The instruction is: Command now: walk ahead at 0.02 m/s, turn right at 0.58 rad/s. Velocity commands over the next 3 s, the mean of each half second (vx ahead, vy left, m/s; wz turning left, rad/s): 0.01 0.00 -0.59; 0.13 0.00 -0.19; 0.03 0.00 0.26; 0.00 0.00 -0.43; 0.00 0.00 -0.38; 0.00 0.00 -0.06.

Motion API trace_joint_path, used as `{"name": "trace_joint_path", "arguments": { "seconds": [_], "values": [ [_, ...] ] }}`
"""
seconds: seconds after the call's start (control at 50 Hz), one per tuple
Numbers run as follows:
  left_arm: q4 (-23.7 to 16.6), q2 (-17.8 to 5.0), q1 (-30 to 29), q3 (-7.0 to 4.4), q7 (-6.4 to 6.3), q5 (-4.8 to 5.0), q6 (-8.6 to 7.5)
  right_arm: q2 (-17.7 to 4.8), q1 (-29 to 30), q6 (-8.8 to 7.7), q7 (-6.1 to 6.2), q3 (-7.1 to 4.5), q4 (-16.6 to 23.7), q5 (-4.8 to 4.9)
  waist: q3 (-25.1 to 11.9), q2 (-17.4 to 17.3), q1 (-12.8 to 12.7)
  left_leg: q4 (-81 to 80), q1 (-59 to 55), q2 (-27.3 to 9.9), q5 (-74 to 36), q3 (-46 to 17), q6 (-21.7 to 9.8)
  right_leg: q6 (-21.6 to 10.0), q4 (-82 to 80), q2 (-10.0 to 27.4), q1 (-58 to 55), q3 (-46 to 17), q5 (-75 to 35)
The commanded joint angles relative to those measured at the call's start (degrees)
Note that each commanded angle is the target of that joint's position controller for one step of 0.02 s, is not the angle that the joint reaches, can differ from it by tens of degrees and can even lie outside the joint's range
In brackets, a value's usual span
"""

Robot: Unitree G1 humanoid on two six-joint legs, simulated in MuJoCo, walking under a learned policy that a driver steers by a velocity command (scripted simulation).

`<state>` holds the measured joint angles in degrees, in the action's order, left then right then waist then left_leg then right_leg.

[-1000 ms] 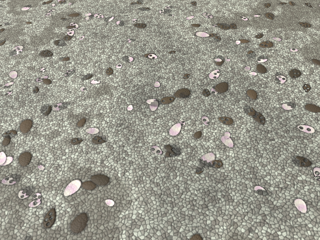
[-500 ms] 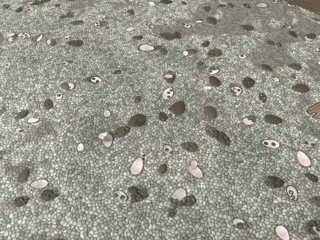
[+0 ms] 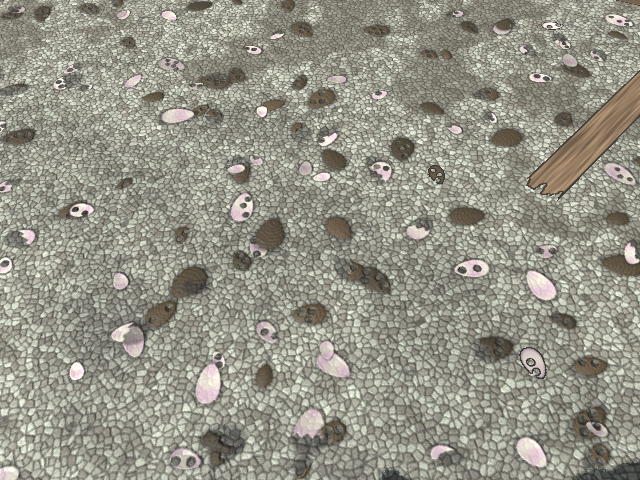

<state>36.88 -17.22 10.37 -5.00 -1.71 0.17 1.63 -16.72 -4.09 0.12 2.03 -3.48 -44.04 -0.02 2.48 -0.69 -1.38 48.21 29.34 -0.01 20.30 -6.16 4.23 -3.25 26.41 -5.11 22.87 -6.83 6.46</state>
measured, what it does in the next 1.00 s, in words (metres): walks ahead, turning right: left foot, then right foot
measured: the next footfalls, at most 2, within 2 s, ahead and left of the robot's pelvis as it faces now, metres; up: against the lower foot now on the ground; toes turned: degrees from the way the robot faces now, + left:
left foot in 0.14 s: +0.08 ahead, +0.15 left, +0.00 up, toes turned -10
right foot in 0.58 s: +0.01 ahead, -0.11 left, +0.00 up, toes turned -23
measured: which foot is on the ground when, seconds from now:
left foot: up 0.00-0.12, down 0.14-0.58, up 0.60-1.00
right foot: down 0.00-0.14, up 0.16-0.56, down 0.58-1.00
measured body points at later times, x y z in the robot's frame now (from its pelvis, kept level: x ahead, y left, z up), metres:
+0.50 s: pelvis +0.01 +0.03 +0.00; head +0.05 +0.02 +0.45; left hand +0.26 +0.24 -0.09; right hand +0.05 -0.28 -0.10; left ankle +0.04 +0.16 -0.74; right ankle -0.02 -0.10 -0.70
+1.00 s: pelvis +0.10 -0.02 +0.00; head +0.12 -0.03 +0.44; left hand +0.31 +0.18 -0.11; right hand +0.14 -0.33 -0.11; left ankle +0.21 +0.05 -0.73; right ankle -0.03 -0.09 -0.74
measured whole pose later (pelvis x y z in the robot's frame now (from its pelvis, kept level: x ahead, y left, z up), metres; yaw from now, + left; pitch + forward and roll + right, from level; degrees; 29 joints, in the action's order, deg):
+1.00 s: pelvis +0.10 -0.02 +0.00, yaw -22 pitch +2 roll -2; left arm 39.8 -15.3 13.9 -3.1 -1.3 0.3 -0.2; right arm -16.0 -9.2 -1.2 -2.4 -3.1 -42.9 0.6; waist 0.5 -1.3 -0.6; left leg 34.7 25.5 -1.8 10.6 1.6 -0.2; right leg -1.6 24.4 -2.2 4.7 1.9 21.2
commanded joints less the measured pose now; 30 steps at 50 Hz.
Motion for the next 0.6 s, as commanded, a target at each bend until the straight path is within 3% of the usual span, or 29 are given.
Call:
{"name": "trace_joint_path", "arguments": {
  "seconds": [0.02,0.08,0.12,0.14,0.16,0.18,0.2,0.22,0.24,0.26,0.32,0.38,0.42,0.48,0.52,0.54,0.56,0.58,0.6],
  "values": [
    [-4.82,-9.3,-1.37,-2.61,-0.45,-0.08,-0.14,-4.68,-1.91,-0.77,-0.23,-1.25,2.76,0.29,-10.03,9.63,0.71,-4.65,-4.45,1.6,-1.1,1.06,-0.01,-9.16,-7.75,13.02,-7.39,-17.05,2.23],
    [-5.37,-9.05,-1.64,-2.52,-0.35,0.29,0.39,-5.24,-3.34,-1.8,-1.02,-1.61,2.69,0.55,-9.74,10.85,1.05,-12.99,-7.74,2.16,-1.54,1.34,-1.48,-8.08,-5.77,12.7,-8.89,-20.52,0.6],
    [-5.79,-8.15,-2.11,-2.2,-0.64,1.07,0.92,-6.23,-7.51,-2.31,-1.48,-2.31,1.44,0.32,-9.61,9.68,3.29,-25.53,-16.42,0.45,-9.45,1.96,-3.56,-4.89,-2.1,9.57,-5.68,-19.31,2.15],
    [-6.06,-5.45,-0.29,-1.45,-0.65,0.8,1.04,-10.27,-9.13,-2.11,-1.26,-3.33,1.55,-0.77,-10.09,1.48,2.39,-29.61,-22.63,-10.39,-9.71,-7.13,-7.32,-1.63,7.15,5.01,1.06,-14.07,13.47],
    [-8.32,-4.82,-0.43,-1.48,-0.45,1.09,0.45,-14.69,-7.35,-1.42,-1.09,-4.19,1.66,-2.5,-6.26,-16.44,-0.07,-33.22,-21.82,-21.08,-17.82,-21.97,-16.35,1.6,18.81,-4.52,13.3,-1.53,27.45],
    [-7.44,-9.74,0.53,-2.86,-0.17,-0.11,-0.29,-11.41,-4.78,-1.7,-0.96,-3.48,3.77,-3.22,-6.08,-13.6,0.6,-33.19,-18.74,-24.63,-20.7,-24.09,-20.63,3.95,32.33,-0.31,13.75,-3.18,28.32],
    [-5.76,-11.54,2.04,-3.74,0.15,0.43,-0.14,-8.34,-1.49,-1.74,-0.53,-2.65,4.94,-2.5,-5.72,-9.03,-0.7,-31.63,-18.03,-21.28,-21.44,-17.46,-18.54,4.6,37.55,0.57,13.07,-3.07,24.29],
    [-4.07,-10.37,3.64,-3.72,-0.01,0.54,0.5,-6.86,0.54,-1.65,-0.34,-2.31,5.41,-1.52,-4.81,-6.81,-1.42,-30.4,-18.33,-17.0,-20.79,-11.32,-15.49,5.66,40.15,1.03,13.16,-1.93,20.97],
    [-3.58,-9.02,4.11,-3.41,-0.15,0.31,1.07,-6.06,0.7,-1.56,-0.09,-2.03,5.55,-0.57,-4.35,-6.59,-0.81,-29.85,-19.75,-15.34,-21.13,-8.22,-14.43,6.65,43.06,1.39,14.73,-1.4,18.0],
    [-3.69,-7.4,3.83,-2.9,0.02,0.5,1.44,-5.87,-0.01,-1.34,0.16,-1.75,5.51,-0.34,-3.81,-6.53,-0.28,-29.76,-19.73,-14.4,-23.9,-5.33,-14.66,7.49,44.56,1.72,14.9,-0.31,16.73],
    [-6.43,-5.29,-1.55,-1.83,0.4,1.35,1.44,-6.91,-4.18,-0.42,0.73,-2.09,4.93,-0.9,-3.75,-8.32,3.05,-30.11,-25.04,-13.97,-26.18,-1.04,-15.94,9.13,37.43,3.74,16.66,3.38,13.97],
    [-8.13,-4.18,-3.77,-1.05,1.08,0.97,1.34,-9.29,-5.85,0.16,0.67,-2.98,4.71,-0.72,-5.54,-9.54,4.65,-29.47,-28.16,-16.16,-28.16,0.52,-16.82,9.44,28.67,6.12,12.99,5.09,15.38],
    [-8.68,-3.98,-3.88,-0.77,1.6,0.84,1.41,-10.77,-4.91,0.29,0.13,-3.54,4.98,-0.38,-5.95,-10.06,4.62,-29.37,-26.04,-17.01,-29.6,2.48,-16.85,8.62,23.2,6.73,7.63,7.21,16.1],
    [-8.83,-5.07,-2.99,-1.24,2.21,1.05,1.88,-11.63,-4.58,0.16,-0.72,-3.95,4.82,0.48,-6.04,-10.58,4.22,-27.91,-25.19,-18.15,-30.63,3.93,-16.31,6.84,15.83,6.1,2.33,9.69,15.34],
    [-8.5,-5.03,-1.19,-1.58,2.71,1.2,2.15,-11.93,-3.71,0.03,-0.98,-4.12,4.6,1.51,-6.08,-10.12,2.56,-24.91,-24.73,-18.36,-30.34,5.15,-14.57,4.53,7.29,5.49,-2.17,10.73,11.1],
    [-7.58,-4.89,1.06,-1.81,2.77,1.27,2.2,-11.57,-3.89,-0.01,-1.03,-4.12,4.24,2.14,-7.05,-9.06,1.35,-22.83,-22.57,-17.65,-24.04,6.83,-12.68,2.74,1.22,4.09,-7.28,12.18,6.79],
    [-6.36,-6.27,4.13,-2.59,2.38,1.39,2.19,-9.5,-6.23,-0.17,-1.2,-3.62,3.2,1.98,-8.19,-5.73,0.63,-18.26,-16.81,-15.71,-14.41,9.49,-9.68,0.6,-2.4,3.26,-15.72,10.76,4.46],
    [-5.5,-10.65,9.14,-4.07,1.69,1.82,1.81,-5.22,-6.15,-0.35,-1.65,-2.32,3.71,0.14,-9.18,6.37,-0.58,-3.31,-3.37,-10.39,2.09,15.12,-5.13,-3.5,-5.43,12.43,-26.91,-3.17,1.36],
    [-6.14,-16.89,12.7,-4.92,1.79,1.13,0.39,-3.34,-0.91,-1.21,-1.59,-1.34,8.79,-1.35,-8.95,18.6,-2.21,11.07,16.31,-0.83,19.23,12.63,-2.12,-15.72,-8.78,25.84,-30.94,-29.06,11.2]
  ]
}}
Over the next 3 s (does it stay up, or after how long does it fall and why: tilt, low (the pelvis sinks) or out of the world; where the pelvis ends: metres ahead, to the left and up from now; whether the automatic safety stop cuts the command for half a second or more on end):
stays up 0.18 -0.10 0.00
